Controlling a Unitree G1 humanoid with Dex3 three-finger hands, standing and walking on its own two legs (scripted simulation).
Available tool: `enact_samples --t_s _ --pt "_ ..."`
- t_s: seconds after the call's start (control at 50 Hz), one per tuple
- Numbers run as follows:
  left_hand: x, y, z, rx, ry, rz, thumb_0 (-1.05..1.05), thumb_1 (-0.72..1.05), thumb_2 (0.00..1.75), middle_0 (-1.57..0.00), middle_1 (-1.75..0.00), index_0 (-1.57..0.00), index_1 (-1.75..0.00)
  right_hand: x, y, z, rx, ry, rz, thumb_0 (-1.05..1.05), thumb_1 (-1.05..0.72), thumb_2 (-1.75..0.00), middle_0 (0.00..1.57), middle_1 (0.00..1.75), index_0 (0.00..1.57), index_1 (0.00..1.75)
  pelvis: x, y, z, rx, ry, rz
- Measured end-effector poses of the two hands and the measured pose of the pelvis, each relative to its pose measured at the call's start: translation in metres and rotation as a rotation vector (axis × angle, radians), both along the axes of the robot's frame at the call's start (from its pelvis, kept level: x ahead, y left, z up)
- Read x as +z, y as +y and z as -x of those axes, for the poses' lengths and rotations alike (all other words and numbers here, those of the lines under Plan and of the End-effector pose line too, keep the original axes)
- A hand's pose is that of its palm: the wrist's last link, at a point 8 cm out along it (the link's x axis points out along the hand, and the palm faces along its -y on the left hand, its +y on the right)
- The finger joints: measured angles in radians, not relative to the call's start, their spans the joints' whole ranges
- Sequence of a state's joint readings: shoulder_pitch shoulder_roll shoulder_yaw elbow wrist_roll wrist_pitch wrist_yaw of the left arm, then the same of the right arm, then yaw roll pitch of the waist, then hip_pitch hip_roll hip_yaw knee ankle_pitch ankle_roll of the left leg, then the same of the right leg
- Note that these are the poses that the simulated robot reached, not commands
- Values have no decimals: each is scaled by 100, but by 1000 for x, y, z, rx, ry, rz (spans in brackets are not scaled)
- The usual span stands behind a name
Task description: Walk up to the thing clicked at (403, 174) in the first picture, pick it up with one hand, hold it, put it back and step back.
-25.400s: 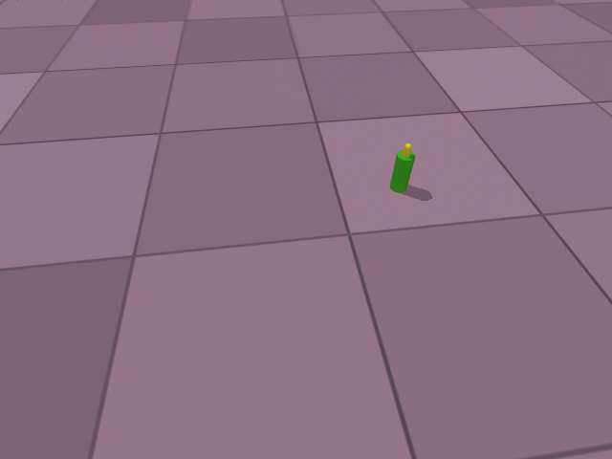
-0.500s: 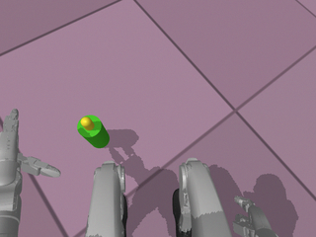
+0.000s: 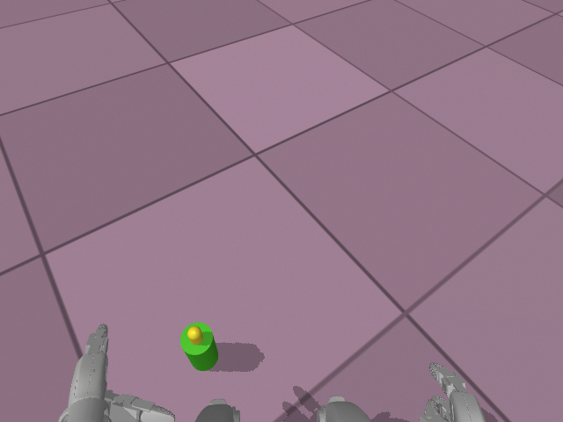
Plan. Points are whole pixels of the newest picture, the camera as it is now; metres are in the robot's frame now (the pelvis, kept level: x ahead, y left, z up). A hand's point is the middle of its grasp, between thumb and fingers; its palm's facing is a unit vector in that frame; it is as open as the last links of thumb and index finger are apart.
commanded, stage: home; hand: left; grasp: from the side
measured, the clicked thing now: (199, 345) +0.40 +0.21 -0.55
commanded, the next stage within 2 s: stand in 1.96 s
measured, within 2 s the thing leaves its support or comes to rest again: neither
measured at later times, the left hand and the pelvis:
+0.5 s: hand (131, 414) +0.17 +0.18 -0.01, palm faces +0.13 -0.95 -0.28, open 17.7 cm; pelvis +0.01 +0.00 +0.04, yaw +1 degrees
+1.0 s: hand (137, 414) +0.17 +0.18 -0.01, palm faces +0.12 -0.95 -0.28, open 17.6 cm; pelvis +0.00 -0.01 +0.04, yaw +1 degrees
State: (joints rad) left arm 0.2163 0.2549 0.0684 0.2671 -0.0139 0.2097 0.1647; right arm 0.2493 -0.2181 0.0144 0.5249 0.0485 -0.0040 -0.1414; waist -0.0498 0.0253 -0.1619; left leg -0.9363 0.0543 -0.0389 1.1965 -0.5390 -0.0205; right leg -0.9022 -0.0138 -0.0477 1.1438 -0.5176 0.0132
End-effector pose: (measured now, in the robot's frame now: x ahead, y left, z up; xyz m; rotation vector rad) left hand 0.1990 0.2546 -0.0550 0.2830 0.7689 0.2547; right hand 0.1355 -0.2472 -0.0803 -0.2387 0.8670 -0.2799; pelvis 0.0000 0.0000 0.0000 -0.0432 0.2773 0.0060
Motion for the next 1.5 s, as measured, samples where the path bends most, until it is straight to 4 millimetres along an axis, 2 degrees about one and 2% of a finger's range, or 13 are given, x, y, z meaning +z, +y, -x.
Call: enact_samples --t_s 0.16,0.3,0.46,0.88,1.14,1.5 --pt "56 -19 21 -24 -46 23 -1 -55 4 -5 -5 -5 -6 35 8 -8 -21 -103 -12 1 -90 -90 21 30 20 30 29 3 -12 2 -90 -5" --pt "75 -25 39 -23 -66 45 -1 -58 3 -5 -5 -5 -5 53 15 -26 18 -194 -16 1 -90 -90 20 30 20 30 37 3 -12 6 -135 -11" --pt "70 -23 50 -5 -48 52 -1 -58 3 -5 -5 -5 -5 61 15 -34 69 -223 4 1 -90 -90 21 30 20 30 39 0 -6 15 -149 -13" --pt "73 -32 49 -23 -58 53 -1 -57 4 -5 -5 -5 -5 54 6 -12 44 -190 -1 1 -90 -90 20 30 20 30 41 -5 -3 10 -162 -18" --pt "74 -33 51 -21 -65 56 -1 -56 4 -5 -5 -5 -6 58 4 -16 52 -214 10 1 -90 -90 20 30 20 30 41 -6 -1 11 -166 -18" --pt "74 -26 49 -21 -67 60 -1 -57 4 -5 -5 -5 -6 58 12 -18 57 -209 12 1 -90 -90 20 30 20 30 41 0 -4 11 -161 -13"
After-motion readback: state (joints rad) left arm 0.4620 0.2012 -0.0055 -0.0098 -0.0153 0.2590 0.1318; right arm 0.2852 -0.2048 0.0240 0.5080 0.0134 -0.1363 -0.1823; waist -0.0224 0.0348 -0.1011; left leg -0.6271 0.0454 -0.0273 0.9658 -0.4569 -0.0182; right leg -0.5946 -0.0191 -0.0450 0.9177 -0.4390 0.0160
